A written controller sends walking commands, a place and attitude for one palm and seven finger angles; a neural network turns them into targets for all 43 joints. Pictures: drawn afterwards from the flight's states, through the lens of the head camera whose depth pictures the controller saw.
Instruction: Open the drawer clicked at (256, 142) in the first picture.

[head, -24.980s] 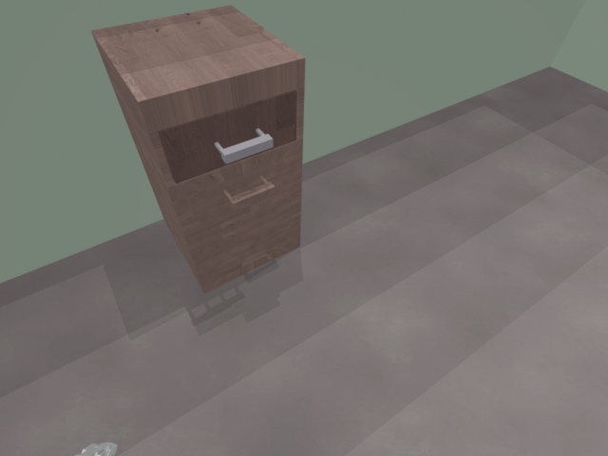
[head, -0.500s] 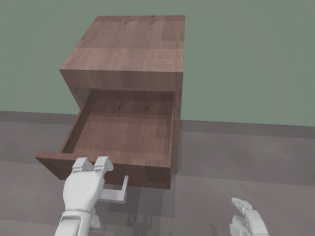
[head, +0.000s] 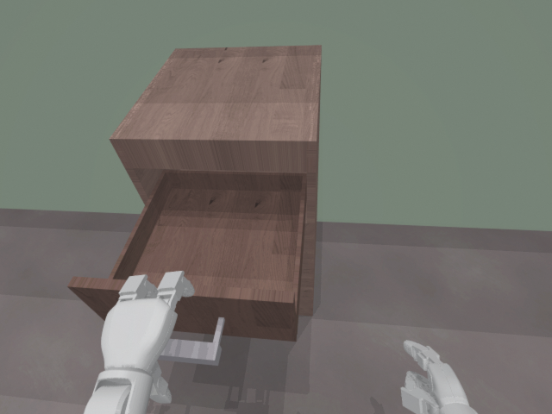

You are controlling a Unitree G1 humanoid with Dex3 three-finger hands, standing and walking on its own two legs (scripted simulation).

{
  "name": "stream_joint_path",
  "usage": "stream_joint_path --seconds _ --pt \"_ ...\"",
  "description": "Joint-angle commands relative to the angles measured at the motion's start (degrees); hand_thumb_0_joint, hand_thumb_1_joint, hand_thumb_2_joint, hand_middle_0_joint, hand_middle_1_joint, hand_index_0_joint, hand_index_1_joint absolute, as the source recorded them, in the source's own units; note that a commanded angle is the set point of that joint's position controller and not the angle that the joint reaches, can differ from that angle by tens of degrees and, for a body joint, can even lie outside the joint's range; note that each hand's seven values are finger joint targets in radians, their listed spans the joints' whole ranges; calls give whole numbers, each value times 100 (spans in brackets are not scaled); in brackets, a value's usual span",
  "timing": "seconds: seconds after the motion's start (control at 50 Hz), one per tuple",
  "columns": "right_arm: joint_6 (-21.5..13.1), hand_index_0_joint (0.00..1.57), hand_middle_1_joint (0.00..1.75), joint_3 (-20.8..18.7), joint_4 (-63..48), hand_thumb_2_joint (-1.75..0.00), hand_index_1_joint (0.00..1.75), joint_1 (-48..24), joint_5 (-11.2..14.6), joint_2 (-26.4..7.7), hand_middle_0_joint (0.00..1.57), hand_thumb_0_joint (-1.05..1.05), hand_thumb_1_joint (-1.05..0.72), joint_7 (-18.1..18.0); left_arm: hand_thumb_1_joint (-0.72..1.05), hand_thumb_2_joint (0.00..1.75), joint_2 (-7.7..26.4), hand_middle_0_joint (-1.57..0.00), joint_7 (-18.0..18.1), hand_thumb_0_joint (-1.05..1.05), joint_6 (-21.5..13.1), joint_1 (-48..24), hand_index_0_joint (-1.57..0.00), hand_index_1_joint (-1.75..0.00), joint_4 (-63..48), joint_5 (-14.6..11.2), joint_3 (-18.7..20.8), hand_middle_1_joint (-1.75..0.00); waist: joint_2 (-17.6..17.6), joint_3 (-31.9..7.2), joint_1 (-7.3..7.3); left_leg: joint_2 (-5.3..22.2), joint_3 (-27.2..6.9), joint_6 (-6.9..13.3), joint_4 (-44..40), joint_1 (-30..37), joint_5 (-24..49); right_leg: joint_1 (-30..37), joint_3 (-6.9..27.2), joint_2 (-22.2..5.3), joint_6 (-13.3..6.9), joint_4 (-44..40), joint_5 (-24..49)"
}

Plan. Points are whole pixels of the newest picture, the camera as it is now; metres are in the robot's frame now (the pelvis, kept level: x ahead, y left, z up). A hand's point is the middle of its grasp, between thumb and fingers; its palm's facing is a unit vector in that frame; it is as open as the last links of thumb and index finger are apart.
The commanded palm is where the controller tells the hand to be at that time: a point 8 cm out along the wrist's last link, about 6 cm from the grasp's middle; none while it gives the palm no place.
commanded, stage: lift the hand off the handle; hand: left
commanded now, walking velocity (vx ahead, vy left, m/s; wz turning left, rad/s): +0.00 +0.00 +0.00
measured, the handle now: (182, 335) +0.26 +0.21 -0.10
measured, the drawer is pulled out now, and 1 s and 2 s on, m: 0.30 0.30 0.30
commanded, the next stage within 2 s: draw the hand back to the body in 0.52 s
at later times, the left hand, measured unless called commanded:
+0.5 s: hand (148, 329) +0.22 +0.20 +0.05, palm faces +0.03 -0.15 -0.99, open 13.8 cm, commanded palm +0.20 +0.20 +0.11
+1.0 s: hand (119, 325) +0.21 +0.23 +0.07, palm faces +0.03 -0.13 -0.99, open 13.8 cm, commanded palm +0.19 +0.23 +0.14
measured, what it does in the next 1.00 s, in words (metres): stands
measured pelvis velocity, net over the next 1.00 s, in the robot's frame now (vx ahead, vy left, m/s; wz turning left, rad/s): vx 0.01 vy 0.01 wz -0.01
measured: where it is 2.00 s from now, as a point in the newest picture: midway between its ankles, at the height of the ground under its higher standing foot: outside the picture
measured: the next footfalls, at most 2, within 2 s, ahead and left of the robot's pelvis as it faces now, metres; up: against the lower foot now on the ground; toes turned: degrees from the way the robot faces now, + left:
none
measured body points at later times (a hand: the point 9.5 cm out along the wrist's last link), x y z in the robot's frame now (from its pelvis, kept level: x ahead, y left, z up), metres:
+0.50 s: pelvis +0.01 +0.00 +0.01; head +0.02 -0.04 +0.46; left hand +0.21 +0.20 +0.10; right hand +0.21 -0.22 -0.08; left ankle -0.01 +0.11 -0.70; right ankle +0.00 -0.08 -0.70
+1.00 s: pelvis +0.01 +0.01 +0.02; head +0.02 -0.03 +0.46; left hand +0.20 +0.23 +0.13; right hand +0.22 -0.19 -0.08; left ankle -0.01 +0.11 -0.70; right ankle +0.00 -0.08 -0.70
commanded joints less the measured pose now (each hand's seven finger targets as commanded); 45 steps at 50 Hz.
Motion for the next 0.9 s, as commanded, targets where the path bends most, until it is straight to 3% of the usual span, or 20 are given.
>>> stream_joint_path --seconds 0.0,0.12,0.14,0.22,0.24,0.26,0.32,0.4,0.42,0.44,0.48,0.6,0.66,0.7,0.72,0.74,0.76,0.82,0.84,0.88 --pt "-302 20 30 -184 -976 -90 30 -799 40 -515 20 0 -90 -43 -50 30 770 -30 150 0 -74 -636 -30 -120 -1319 -46 586 -120 -429 -740 -47 -28 -158 79 -604 689 1173 459 433 -167 -12 -1079 1454" --pt "-342 20 30 -163 -992 -90 30 -793 17 -503 20 0 -90 -14 -50 30 905 -30 61 0 -117 -377 -30 -120 -1534 -60 753 -120 -484 -880 49 -18 -140 61 -640 762 1348 646 530 -187 1 -1097 1738" --pt "-342 20 30 -182 -968 -90 30 -824 50 -497 20 0 -90 -38 -50 30 829 -30 53 0 -129 -435 -30 -120 -1557 -124 664 -120 -452 -657 -17 -32 -142 90 -684 743 1288 649 485 -212 9 -1151 1805" --pt "-349 20 30 -153 -986 -90 30 -844 26 -513 20 0 -90 -46 -50 30 1027 -30 -32 0 -70 -414 -30 -120 -1573 -117 863 -120 -514 -754 50 -16 -124 74 -714 803 1260 718 599 -215 29 -1259 1681" --pt "-344 20 30 -178 -930 -90 30 -866 68 -510 20 0 -90 -67 -50 30 940 -30 -64 0 -94 -557 -30 -120 -1600 -197 764 -120 -441 -587 -36 -32 -131 96 -785 828 1212 741 561 -231 25 -1304 1721" --pt "-369 20 30 -169 -969 -90 30 -835 43 -513 20 0 -90 -55 -50 30 987 -30 -109 0 -96 -459 -30 -120 -1671 -191 825 -120 -471 -767 64 -8 -117 91 -775 870 1295 804 544 -239 40 -1294 1756" --pt "-383 20 30 -170 -970 -90 30 -834 34 -512 20 0 -90 -51 -50 30 1039 -30 -210 0 -136 -319 -30 -120 -1821 -253 880 -120 -439 -839 72 4 -115 87 -793 1007 1419 865 619 -239 34 -1352 1861" --pt "-383 20 30 -169 -963 -90 30 -883 55 -519 20 0 -90 -40 -50 30 1005 -30 -289 0 -208 -195 -30 -120 -1968 -361 869 -120 -400 -542 42 -2 -146 83 -912 1021 1448 891 564 -252 9 -1417 1923" --pt "-393 20 30 -160 -983 -90 30 -814 11 -523 20 0 -90 -8 -50 30 1009 -30 -302 0 -201 -157 -30 -120 -2009 -268 864 -120 -407 -701 76 30 -132 82 -835 1078 1483 794 577 -239 20 -1394 1852" --pt "-388 20 30 -181 -971 -90 30 -842 62 -503 20 0 -90 -33 -50 30 956 -30 -299 0 -211 -29 -30 -120 -1890 -341 849 -120 -477 -465 33 9 -132 96 -877 1010 1428 827 544 -238 18 -1414 1925" --pt "-383 20 30 -177 -964 -90 30 -820 46 -526 20 0 -90 -23 -50 30 1046 -30 -290 0 -219 -68 -30 -120 -1852 -280 966 -120 -576 -499 43 26 -140 73 -879 973 1394 794 575 -229 22 -1400 1875" --pt "-373 20 30 -200 -1005 -90 30 -766 20 -518 20 0 -90 -4 -50 30 899 -30 -250 0 -252 -342 -30 -120 -2134 -246 795 -120 -213 -714 21 45 -179 62 -862 1165 1544 702 486 -195 -48 -1293 1792" --pt "-380 20 30 -196 -1044 -90 30 -716 -11 -526 20 0 -90 -7 -50 30 1196 -30 -242 0 -267 -115 -30 -120 -2288 -223 1088 -120 -359 -885 130 65 -169 73 -814 1186 1641 774 482 -195 -25 -1276 1894" --pt "-362 20 30 -166 -1017 -90 30 -818 40 -511 20 0 -90 -22 -50 30 1299 -30 -234 0 -243 -94 -30 -120 -2243 -271 1212 -120 -289 -664 108 52 -216 54 -907 1164 1690 851 521 -196 -50 -1295 2022" --pt "-357 20 30 -140 -1035 -90 30 -785 7 -513 20 0 -90 -3 -50 30 1271 -30 -252 0 -189 -69 -30 -120 -2243 -199 1176 -120 -307 -841 164 69 -184 59 -860 1190 1700 826 489 -204 -21 -1291 1956" --pt "-351 20 30 -156 -996 -90 30 -833 67 -499 20 0 -90 -18 -50 30 1165 -30 -269 0 -184 -173 -30 -120 -2237 -279 1076 -120 -278 -581 60 70 -212 72 -948 1205 1711 810 427 -199 -33 -1299 2036" --pt "-358 20 30 -159 -1024 -90 30 -789 41 -519 20 0 -90 7 -50 30 1207 -30 -307 0 -160 -53 -30 -120 -2251 -258 1137 -120 -267 -717 159 105 -204 52 -937 1237 1820 820 411 -183 -29 -1281 2016" --pt "-363 20 30 -118 -1060 -90 30 -830 96 -511 20 0 -90 28 -50 30 1218 -30 -432 0 -121 337 -30 -120 -2375 -420 1169 -120 -298 -804 191 115 -221 57 -1023 1332 1998 1002 343 -195 -3 -1314 2121" --pt "-354 20 30 -135 -1053 -90 30 -887 136 -498 20 0 -90 20 -50 30 1054 -30 -485 0 -137 262 -30 -120 -2477 -508 975 -120 -221 -546 109 109 -244 75 -1103 1328 1923 966 313 -215 -2 -1367 2056" --pt "-358 20 30 -128 -1060 -90 30 -881 118 -515 20 0 -90 5 -50 30 1225 -30 -574 0 -146 199 -30 -120 -2529 -521 1091 -120 -370 -424 114 124 -238 105 -1139 1345 1767 934 312 -232 24 -1484 1891"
